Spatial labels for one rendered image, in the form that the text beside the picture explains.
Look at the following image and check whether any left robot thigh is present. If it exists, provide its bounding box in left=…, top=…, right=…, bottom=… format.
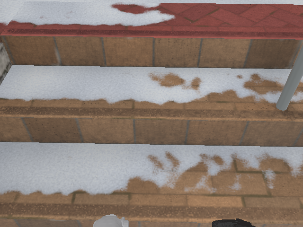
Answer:
left=94, top=216, right=129, bottom=227

